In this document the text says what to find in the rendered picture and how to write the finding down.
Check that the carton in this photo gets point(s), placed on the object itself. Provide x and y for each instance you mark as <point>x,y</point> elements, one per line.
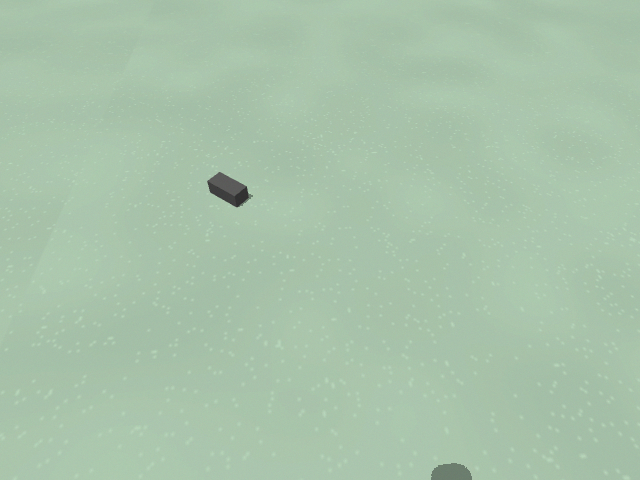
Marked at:
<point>228,189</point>

